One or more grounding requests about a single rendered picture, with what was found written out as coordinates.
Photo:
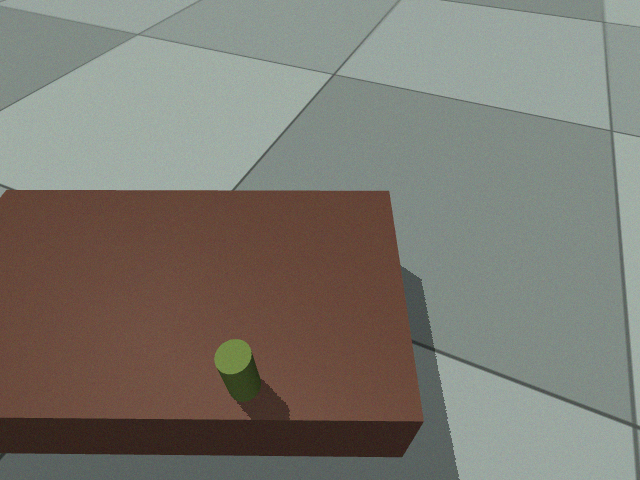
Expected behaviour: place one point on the can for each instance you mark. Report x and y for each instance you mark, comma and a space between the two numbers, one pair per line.
235, 363

